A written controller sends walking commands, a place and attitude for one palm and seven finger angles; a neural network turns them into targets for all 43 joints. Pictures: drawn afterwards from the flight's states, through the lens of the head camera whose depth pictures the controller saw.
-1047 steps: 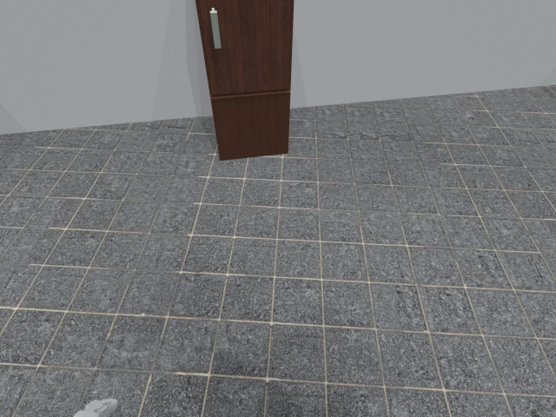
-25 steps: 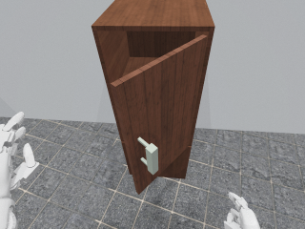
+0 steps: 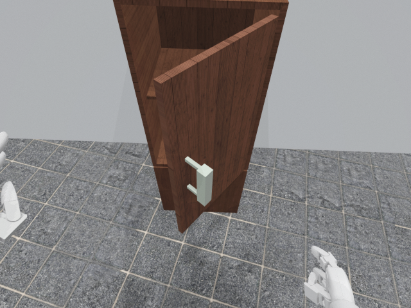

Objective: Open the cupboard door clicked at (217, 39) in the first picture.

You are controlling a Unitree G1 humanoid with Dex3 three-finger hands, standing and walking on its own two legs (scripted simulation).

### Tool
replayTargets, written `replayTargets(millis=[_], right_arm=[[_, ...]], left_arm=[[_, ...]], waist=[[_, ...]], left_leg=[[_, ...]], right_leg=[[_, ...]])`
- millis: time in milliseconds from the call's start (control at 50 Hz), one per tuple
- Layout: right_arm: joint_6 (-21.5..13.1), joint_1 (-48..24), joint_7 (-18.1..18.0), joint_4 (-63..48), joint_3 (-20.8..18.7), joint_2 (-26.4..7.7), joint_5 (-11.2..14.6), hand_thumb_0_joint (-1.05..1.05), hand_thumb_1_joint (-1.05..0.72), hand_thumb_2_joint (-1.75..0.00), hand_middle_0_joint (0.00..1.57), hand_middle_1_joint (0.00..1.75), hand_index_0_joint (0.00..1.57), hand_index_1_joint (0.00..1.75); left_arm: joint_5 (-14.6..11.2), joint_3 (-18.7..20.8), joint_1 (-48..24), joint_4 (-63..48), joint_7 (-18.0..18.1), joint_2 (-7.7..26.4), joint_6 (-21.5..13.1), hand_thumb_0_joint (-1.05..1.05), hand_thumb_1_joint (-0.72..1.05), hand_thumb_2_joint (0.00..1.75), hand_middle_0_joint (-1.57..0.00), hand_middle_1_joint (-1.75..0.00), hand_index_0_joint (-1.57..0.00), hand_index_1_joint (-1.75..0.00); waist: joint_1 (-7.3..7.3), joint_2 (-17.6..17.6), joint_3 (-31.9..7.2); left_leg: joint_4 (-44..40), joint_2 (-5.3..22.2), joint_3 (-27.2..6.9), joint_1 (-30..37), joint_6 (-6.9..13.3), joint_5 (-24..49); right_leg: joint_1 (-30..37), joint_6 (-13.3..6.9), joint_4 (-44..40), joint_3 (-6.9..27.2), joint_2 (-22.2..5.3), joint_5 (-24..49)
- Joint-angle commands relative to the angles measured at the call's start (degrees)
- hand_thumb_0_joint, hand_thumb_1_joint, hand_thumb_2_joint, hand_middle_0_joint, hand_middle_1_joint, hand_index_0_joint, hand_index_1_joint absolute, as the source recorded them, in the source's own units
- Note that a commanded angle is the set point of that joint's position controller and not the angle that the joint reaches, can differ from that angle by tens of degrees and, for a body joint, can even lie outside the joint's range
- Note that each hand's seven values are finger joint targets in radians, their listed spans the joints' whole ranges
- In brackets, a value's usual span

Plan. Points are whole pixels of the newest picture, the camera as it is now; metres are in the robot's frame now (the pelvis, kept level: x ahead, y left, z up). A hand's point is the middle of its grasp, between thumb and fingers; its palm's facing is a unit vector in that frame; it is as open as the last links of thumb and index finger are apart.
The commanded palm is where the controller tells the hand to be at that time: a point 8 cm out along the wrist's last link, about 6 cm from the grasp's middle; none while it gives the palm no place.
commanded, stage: step back with the hand held close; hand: left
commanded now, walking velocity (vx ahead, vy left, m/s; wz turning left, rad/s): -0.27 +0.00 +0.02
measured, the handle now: (197, 180) +0.41 +0.06 -0.04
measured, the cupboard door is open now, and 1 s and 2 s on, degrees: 51 51 51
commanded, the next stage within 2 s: stop stepping back and stand still in 0.80 s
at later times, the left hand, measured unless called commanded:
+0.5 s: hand out of the picture +0.11 +0.27 +0.16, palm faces +0.48 -0.71 -0.52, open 7.4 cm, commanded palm +0.05 +0.30 +0.18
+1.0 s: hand out of the picture +0.04 +0.22 +0.16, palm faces +0.32 -0.82 -0.48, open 7.4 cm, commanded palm -0.04 +0.27 +0.18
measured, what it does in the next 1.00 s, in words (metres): walks backwards: right foot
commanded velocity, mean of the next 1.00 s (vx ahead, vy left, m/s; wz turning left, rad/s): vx -0.29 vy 0.01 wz -0.04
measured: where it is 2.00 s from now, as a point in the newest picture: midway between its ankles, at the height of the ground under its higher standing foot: outside the picture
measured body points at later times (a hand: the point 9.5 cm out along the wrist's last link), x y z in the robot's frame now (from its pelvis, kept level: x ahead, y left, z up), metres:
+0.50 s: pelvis -0.07 -0.01 -0.01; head -0.04 +0.01 +0.43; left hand +0.08 +0.31 +0.19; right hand +0.11 -0.24 -0.09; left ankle +0.02 +0.10 -0.73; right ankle +0.01 -0.14 -0.74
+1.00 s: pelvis -0.20 -0.02 -0.02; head -0.13 +0.00 +0.43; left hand +0.02 +0.26 +0.19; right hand +0.03 -0.23 -0.08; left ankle -0.01 +0.09 -0.74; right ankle -0.34 -0.14 -0.74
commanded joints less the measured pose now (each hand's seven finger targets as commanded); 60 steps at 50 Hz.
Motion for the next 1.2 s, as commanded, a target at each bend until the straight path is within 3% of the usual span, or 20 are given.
replayTargets(millis=[0,160,280,320,360,420,480,520,540,580,600,640,680,740,900,960,1000,1040,1100,1180], right_arm=[[-4.2,-4.7,-0.4,-9.0,-3.0,-8.4,0.0,0.00,-0.90,-0.90,0.20,0.30,0.20,0.30],[-6.5,-2.3,-0.2,-8.0,-2.4,-7.5,-0.5,0.00,-0.90,-0.90,0.20,0.30,0.20,0.30],[-8.0,-3.0,-0.5,-8.3,-2.6,-7.7,-0.3,0.00,-0.90,-0.90,0.20,0.30,0.20,0.30],[-8.5,-2.9,-0.3,-8.2,-3.1,-7.4,-0.2,0.00,-0.90,-0.90,0.20,0.30,0.20,0.30],[-9.1,-3.9,0.1,-8.5,-3.6,-7.8,-0.3,0.00,-0.90,-0.90,0.20,0.30,0.20,0.30],[-8.5,-1.9,1.0,-5.6,-3.3,-7.0,-0.4,0.00,-0.90,-0.90,0.20,0.30,0.20,0.30],[-7.6,-2.5,1.0,-3.3,-3.6,-5.9,-0.3,0.00,-0.90,-0.90,0.20,0.30,0.20,0.30],[-7.0,-3.1,0.7,-3.2,-3.3,-5.7,-0.2,0.00,-0.90,-0.90,0.20,0.30,0.20,0.30],[-6.9,-4.6,0.3,-3.6,-3.3,-6.8,-0.2,0.00,-0.90,-0.90,0.20,0.30,0.20,0.30],[-7.3,-6.0,-0.6,-5.7,-3.4,-8.4,-0.5,0.00,-0.90,-0.90,0.20,0.30,0.20,0.30],[-8.2,-5.5,-0.4,-5.5,-3.9,-6.9,-1.4,0.00,-0.90,-0.90,0.20,0.30,0.20,0.30],[-9.4,-4.8,0.2,-4.8,-4.6,-6.3,-1.7,0.00,-0.90,-0.90,0.20,0.30,0.20,0.30],[-10.7,-4.1,0.8,-3.8,-4.4,-5.6,-1.7,0.00,-0.90,-0.90,0.20,0.30,0.20,0.30],[-11.8,-4.4,1.3,-2.1,-3.8,-5.6,-1.4,0.00,-0.90,-0.90,0.20,0.30,0.20,0.30],[-10.9,-2.8,2.1,-1.0,-3.3,-5.6,-2.0,0.00,-0.90,-0.90,0.20,0.30,0.20,0.30],[-8.4,-5.3,2.3,-4.5,-1.5,-3.8,-0.8,0.00,-0.90,-0.90,0.20,0.30,0.20,0.30],[-7.8,-5.7,2.2,-4.4,-0.8,-3.7,-1.1,0.00,-0.90,-0.90,0.20,0.30,0.20,0.30],[-7.7,-5.4,1.8,-5.1,-1.0,-3.5,0.6,0.00,-0.90,-0.90,0.20,0.30,0.20,0.30],[-7.9,-2.9,0.1,-2.8,-0.6,-4.5,0.2,0.00,-0.90,-0.90,0.20,0.30,0.20,0.30],[-9.8,0.8,-0.4,-1.8,-1.9,-8.4,0.0,0.00,-0.90,-0.90,0.20,0.30,0.20,0.30]], left_arm=[[1.3,6.1,-2.2,-9.3,1.2,7.1,-4.0,0.00,0.90,0.90,-0.20,-0.30,-0.20,-0.30],[1.9,6.4,-7.4,-15.2,2.3,9.5,-6.1,0.00,0.90,0.90,-0.20,-0.30,-0.20,-0.30],[2.2,9.4,-3.5,-16.8,2.8,9.7,-7.6,0.00,0.90,0.90,-0.20,-0.30,-0.20,-0.30],[1.9,10.8,-0.4,-15.1,2.5,10.2,-7.9,0.00,0.90,0.90,-0.20,-0.30,-0.20,-0.30],[2.2,11.2,0.8,-12.8,1.8,9.7,-8.4,0.00,0.90,0.90,-0.20,-0.30,-0.20,-0.30],[1.1,7.8,-2.4,-10.6,1.6,8.9,-8.0,0.00,0.90,0.90,-0.20,-0.30,-0.20,-0.30],[0.5,5.9,-4.4,-10.8,2.4,9.6,-7.1,0.00,0.90,0.90,-0.20,-0.30,-0.20,-0.30],[0.3,6.8,-4.4,-11.4,2.6,10.7,-6.5,0.00,0.90,0.90,-0.20,-0.30,-0.20,-0.30],[0.3,6.8,-4.9,-13.3,2.6,11.2,-6.5,0.00,0.90,0.90,-0.20,-0.30,-0.20,-0.30],[0.7,9.0,-3.5,-17.0,2.4,11.4,-7.3,0.00,0.90,0.90,-0.20,-0.30,-0.20,-0.30],[0.8,10.1,-3.2,-18.0,2.1,11.9,-7.9,0.00,0.90,0.90,-0.20,-0.30,-0.20,-0.30],[1.0,12.2,-2.7,-18.6,2.3,13.5,-8.4,0.00,0.90,0.90,-0.20,-0.30,-0.20,-0.30],[-0.4,10.1,-0.2,-19.5,2.6,10.6,-7.7,0.00,0.90,0.90,-0.20,-0.30,-0.20,-0.30],[-1.2,5.7,-0.2,-19.7,2.6,7.1,-6.2,0.00,0.90,0.90,-0.20,-0.30,-0.20,-0.30],[-2.8,6.8,-3.6,-17.5,1.0,10.9,-6.4,0.00,0.90,0.90,-0.20,-0.30,-0.20,-0.30],[-3.6,12.3,3.6,-19.8,0.8,16.4,-7.0,0.00,0.90,0.90,-0.20,-0.30,-0.20,-0.30],[-3.4,15.3,3.3,-20.1,1.8,18.6,-7.1,0.00,0.90,0.90,-0.20,-0.30,-0.20,-0.30],[-2.7,14.1,5.8,-17.0,1.5,15.8,-5.4,0.00,0.90,0.90,-0.20,-0.30,-0.20,-0.30],[-2.3,10.3,3.5,-11.1,2.3,11.5,-4.6,0.00,0.90,0.90,-0.20,-0.30,-0.20,-0.30],[-1.5,6.0,-5.2,-4.7,2.1,10.2,-4.8,0.00,0.90,0.90,-0.20,-0.30,-0.20,-0.30]], waist=[[-0.14,4.6,-5.2],[-1.58,-0.2,-4.0],[-0.16,13.2,-8.9],[0.05,9.1,-11.4],[0.05,6.2,-7.3],[-1.69,-5.2,-4.6],[-1.73,-12.4,-7.8],[-1.92,-10.9,-7.6],[-1.93,-3.7,-5.9],[-0.40,15.5,-8.3],[-0.30,18.6,-12.0],[-0.57,12.4,-12.0],[0.25,6.6,-12.9],[-0.23,12.8,-14.3],[0.18,12.3,-21.7],[0.13,-4.1,-17.4],[0.74,-6.1,-13.3],[-0.37,-12.9,-13.2],[-2.88,-1.8,-8.7],[-2.28,8.8,-7.5]], left_leg=[[-12.7,7.3,-6.5,-21.9,2.7,-12.5],[-3.0,2.3,-5.3,-14.7,1.1,-19.9],[-16.7,10.4,-14.1,-28.6,4.2,-25.3],[-11.9,9.8,-11.4,-25.9,4.4,-16.0],[-9.4,8.5,-10.0,-33.4,4.9,-26.4],[6.0,0.9,-3.6,-15.4,-0.4,-14.6],[17.1,-1.0,-1.4,0.3,-2.2,-9.0],[9.2,-0.9,-1.0,1.5,-1.8,-7.3],[0.4,1.0,-4.3,-0.7,-0.9,-6.3],[-16.3,15.0,-20.4,-17.2,4.4,-4.2],[-21.6,19.8,-25.0,-19.8,7.0,-9.4],[-22.7,21.9,-25.7,-22.8,9.4,-19.7],[-14.3,18.1,-17.7,-5.5,8.5,0.4],[-14.6,15.5,-13.1,4.4,5.8,6.4],[-12.0,12.8,-6.7,17.1,0.2,21.2],[4.8,2.5,0.9,9.0,-2.9,2.6],[21.0,2.0,-0.7,-2.0,-3.4,-4.2],[21.7,1.2,-0.6,-11.3,-2.7,-2.0],[3.6,0.8,2.3,-0.6,-1.3,7.0],[-5.5,13.0,-16.3,9.4,5.8,22.6]], right_leg=[[19.3,-0.8,7.3,1.0,2.6,6.4],[2.2,-3.0,-5.5,6.7,-2.2,-16.3],[20.8,-0.6,16.0,-0.1,5.8,0.1],[21.6,-1.0,16.0,1.7,5.5,7.4],[22.1,-1.4,13.3,6.1,4.3,1.4],[-0.1,-6.3,-4.8,17.3,-5.2,-0.3],[-12.9,-8.6,-11.8,15.9,-10.1,-7.6],[-12.3,-6.2,-9.8,11.1,-7.2,-7.1],[-11.3,-4.3,-5.6,8.1,-3.5,-8.4],[5.5,-0.1,19.1,0.2,7.3,-5.6],[9.1,-0.7,32.9,2.1,9.0,-15.8],[8.7,-1.0,45.5,5.8,9.2,-17.9],[-2.6,-1.4,36.6,4.9,6.4,-19.6],[-4.3,-1.3,27.3,1.8,6.1,-21.2],[3.2,-3.7,-2.4,-1.7,6.9,-16.7],[-0.5,-7.6,-14.5,8.9,-7.2,-1.3],[-3.7,-11.5,-13.6,11.5,-15.8,2.2],[6.7,-8.8,-5.4,6.1,-10.8,22.1],[4.6,-5.5,-0.5,1.6,-7.7,25.7],[-6.7,0.3,12.7,-1.2,2.5,-11.5]])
